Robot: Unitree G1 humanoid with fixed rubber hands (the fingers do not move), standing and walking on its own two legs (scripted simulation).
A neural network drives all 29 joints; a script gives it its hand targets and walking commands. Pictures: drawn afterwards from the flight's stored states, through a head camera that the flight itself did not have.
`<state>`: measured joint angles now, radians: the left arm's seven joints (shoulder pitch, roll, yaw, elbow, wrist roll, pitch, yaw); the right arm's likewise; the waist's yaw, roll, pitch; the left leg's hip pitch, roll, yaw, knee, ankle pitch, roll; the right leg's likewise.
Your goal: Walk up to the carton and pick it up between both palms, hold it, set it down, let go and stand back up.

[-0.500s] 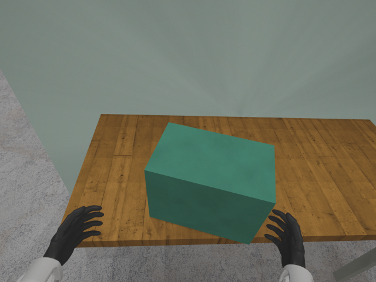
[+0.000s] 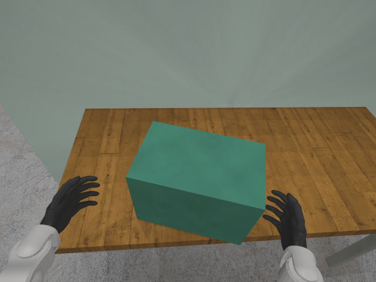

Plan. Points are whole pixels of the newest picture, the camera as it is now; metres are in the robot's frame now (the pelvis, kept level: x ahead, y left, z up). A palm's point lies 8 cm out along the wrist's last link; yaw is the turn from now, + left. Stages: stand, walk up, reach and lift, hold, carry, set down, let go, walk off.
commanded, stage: reach and lift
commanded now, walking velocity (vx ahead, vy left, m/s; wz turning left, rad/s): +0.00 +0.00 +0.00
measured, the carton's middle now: (197, 184) +0.36 -0.01 -0.03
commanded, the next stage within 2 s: none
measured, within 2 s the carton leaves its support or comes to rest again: neither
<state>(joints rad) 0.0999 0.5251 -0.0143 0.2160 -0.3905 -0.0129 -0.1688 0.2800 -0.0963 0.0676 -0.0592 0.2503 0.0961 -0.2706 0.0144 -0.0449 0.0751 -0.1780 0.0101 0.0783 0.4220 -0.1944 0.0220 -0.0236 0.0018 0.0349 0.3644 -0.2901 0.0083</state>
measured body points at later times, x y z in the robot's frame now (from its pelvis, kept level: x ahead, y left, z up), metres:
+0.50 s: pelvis -0.01 -0.01 +0.00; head +0.00 +0.02 +0.45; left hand +0.33 +0.25 +0.06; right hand +0.26 -0.20 +0.06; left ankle +0.02 +0.10 -0.74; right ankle -0.06 -0.13 -0.74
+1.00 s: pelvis -0.03 +0.01 +0.00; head +0.00 +0.04 +0.45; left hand +0.40 +0.23 +0.10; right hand +0.31 -0.21 +0.09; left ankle +0.02 +0.10 -0.74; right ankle -0.06 -0.13 -0.74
